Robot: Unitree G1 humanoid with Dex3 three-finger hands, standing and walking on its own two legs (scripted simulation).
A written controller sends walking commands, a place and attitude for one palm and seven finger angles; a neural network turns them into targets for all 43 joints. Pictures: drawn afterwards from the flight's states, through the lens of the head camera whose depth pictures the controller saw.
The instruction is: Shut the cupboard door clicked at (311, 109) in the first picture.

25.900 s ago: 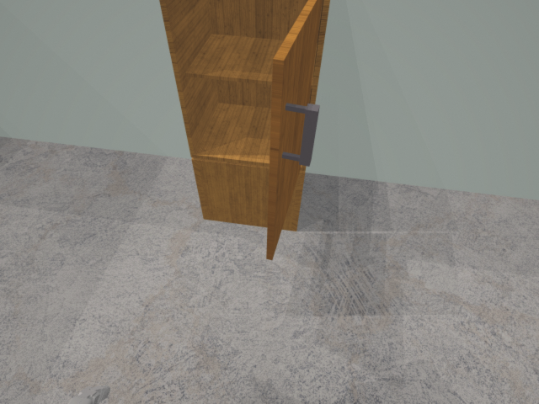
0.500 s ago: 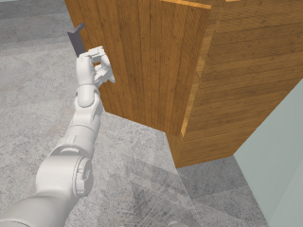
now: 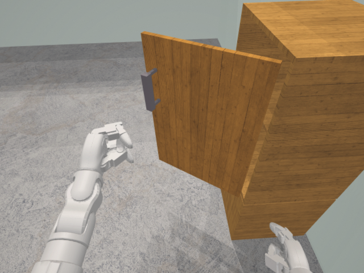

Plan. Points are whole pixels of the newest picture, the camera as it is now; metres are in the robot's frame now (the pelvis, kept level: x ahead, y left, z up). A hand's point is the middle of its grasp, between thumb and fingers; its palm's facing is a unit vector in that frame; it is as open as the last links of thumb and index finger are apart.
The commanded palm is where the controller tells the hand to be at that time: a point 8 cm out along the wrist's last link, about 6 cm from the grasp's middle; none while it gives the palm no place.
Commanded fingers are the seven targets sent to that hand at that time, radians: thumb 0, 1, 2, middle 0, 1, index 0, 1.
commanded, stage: draw the hand back to the body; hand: left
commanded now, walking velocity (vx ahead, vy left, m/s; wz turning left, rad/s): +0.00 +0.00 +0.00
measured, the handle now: (152, 89) +0.66 +0.14 +0.07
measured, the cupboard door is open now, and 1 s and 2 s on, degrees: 56 56 56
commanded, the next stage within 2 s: step back with the hand held close in 0.92 s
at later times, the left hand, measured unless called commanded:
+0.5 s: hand (30, 194) +0.21 +0.27 +0.15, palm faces +0.40 -0.83 -0.39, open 5.8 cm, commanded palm +0.16 +0.32 +0.18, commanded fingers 0.00 0.90 0.90 -0.23 -0.33 -0.23 -0.33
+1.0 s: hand (19, 198) +0.19 +0.27 +0.17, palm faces +0.47 -0.79 -0.40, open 7.4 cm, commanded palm +0.14 +0.31 +0.18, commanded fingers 0.00 0.90 0.90 -0.20 -0.30 -0.20 -0.30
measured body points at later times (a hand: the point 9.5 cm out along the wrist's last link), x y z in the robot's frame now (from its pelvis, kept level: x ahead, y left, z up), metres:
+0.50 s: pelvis +0.02 +0.02 +0.01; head -0.01 -0.01 +0.46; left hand +0.19 +0.31 +0.17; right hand +0.20 -0.19 -0.09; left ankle +0.01 +0.08 -0.73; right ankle +0.00 -0.10 -0.73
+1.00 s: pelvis +0.01 +0.00 +0.01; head -0.02 -0.02 +0.46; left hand +0.16 +0.31 +0.20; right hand +0.20 -0.21 -0.08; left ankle +0.01 +0.08 -0.73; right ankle +0.00 -0.10 -0.73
